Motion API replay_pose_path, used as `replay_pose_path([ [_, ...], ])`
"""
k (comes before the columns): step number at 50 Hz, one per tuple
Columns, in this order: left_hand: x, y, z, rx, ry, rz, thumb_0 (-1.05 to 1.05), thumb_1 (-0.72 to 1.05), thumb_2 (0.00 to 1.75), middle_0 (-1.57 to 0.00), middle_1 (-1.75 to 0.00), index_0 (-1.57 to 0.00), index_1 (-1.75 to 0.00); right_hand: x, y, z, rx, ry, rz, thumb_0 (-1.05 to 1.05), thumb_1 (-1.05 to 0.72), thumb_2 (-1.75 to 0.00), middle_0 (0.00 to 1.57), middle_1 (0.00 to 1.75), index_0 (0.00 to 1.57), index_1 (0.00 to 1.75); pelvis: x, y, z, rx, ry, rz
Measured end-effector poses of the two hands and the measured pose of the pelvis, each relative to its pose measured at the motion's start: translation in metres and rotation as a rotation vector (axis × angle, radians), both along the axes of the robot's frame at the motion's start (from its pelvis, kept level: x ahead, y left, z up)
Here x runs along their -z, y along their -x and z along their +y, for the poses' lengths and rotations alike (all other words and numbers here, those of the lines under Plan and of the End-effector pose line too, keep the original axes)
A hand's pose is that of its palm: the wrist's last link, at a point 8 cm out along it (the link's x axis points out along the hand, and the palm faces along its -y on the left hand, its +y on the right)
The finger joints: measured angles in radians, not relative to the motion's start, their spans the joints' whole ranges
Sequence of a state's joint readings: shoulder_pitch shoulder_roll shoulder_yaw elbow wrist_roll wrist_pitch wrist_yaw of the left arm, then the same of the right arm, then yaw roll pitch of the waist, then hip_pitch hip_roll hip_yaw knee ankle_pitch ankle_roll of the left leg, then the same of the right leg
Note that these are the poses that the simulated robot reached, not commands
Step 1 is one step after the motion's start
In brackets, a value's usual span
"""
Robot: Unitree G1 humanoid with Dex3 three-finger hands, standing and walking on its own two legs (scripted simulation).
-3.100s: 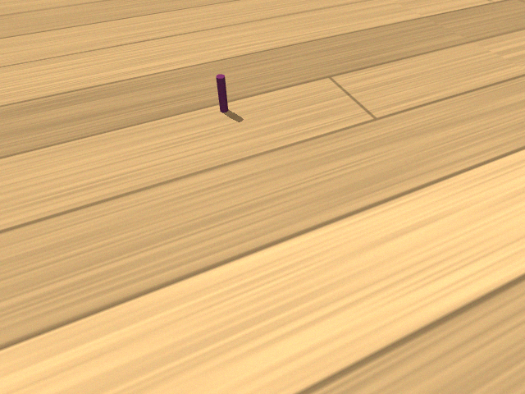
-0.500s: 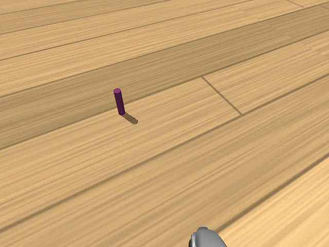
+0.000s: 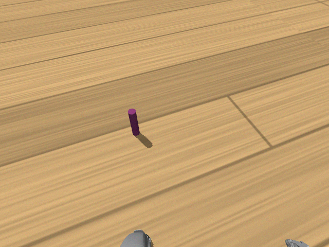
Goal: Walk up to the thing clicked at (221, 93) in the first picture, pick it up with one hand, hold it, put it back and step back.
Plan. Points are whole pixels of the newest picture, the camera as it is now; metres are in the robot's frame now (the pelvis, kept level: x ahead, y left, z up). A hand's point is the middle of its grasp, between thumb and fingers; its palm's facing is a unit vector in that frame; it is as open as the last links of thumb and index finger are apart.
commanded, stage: walk up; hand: left
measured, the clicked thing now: (134, 122) +0.97 +0.28 -0.65
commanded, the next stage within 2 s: none
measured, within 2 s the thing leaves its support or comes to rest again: neither
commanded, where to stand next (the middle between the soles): +0.64 +0.00 m, yaw +0 degrees
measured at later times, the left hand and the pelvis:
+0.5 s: hand (90, 188) +0.30 +0.27 -0.13, palm faces -0.08 -0.91 -0.40, open 7.4 cm; pelvis +0.21 -0.02 -0.01, yaw -1 degrees
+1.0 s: hand (95, 159) +0.41 +0.29 -0.16, palm faces -0.04 -0.94 -0.35, open 7.4 cm; pelvis +0.38 +0.01 -0.01, yaw +0 degrees
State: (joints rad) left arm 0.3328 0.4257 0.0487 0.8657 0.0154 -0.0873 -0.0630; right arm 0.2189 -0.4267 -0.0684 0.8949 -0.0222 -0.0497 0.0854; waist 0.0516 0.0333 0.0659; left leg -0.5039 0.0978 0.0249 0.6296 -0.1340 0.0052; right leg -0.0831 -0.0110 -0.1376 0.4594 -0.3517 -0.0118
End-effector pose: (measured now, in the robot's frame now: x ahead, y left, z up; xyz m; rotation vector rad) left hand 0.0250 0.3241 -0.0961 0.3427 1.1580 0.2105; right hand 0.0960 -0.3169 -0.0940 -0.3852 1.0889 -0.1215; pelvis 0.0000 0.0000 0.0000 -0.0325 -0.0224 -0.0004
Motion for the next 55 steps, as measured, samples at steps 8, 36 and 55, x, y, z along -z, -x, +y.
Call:
replay_pose_path([
  [8,0.030,-0.064,0.021,-0.012,0.021,0.086,0.01,0.90,0.90,-0.20,-0.30,-0.20,-0.30,-0.010,-0.087,0.025,0.004,0.038,-0.097,0.01,-0.91,-0.89,0.21,0.30,0.20,0.30,0.010,-0.075,0.021,-0.005,-0.023,-0.015],
  [36,-0.016,-0.306,-0.034,0.028,-0.033,-0.050,0.00,0.90,0.90,-0.21,-0.30,-0.21,-0.30,0.016,-0.260,-0.026,0.035,-0.031,0.039,0.01,-0.91,-0.90,0.21,0.30,0.20,0.30,-0.002,-0.284,-0.028,-0.006,-0.024,-0.014],
  [55,0.019,-0.428,0.003,0.047,0.035,0.022,0.01,0.90,0.90,-0.20,-0.30,-0.21,-0.30,-0.015,-0.369,0.005,0.067,0.052,-0.017,0.01,-0.91,-0.89,0.21,0.30,0.20,0.30,0.000,-0.407,0.008,-0.001,-0.035,-0.030],
])
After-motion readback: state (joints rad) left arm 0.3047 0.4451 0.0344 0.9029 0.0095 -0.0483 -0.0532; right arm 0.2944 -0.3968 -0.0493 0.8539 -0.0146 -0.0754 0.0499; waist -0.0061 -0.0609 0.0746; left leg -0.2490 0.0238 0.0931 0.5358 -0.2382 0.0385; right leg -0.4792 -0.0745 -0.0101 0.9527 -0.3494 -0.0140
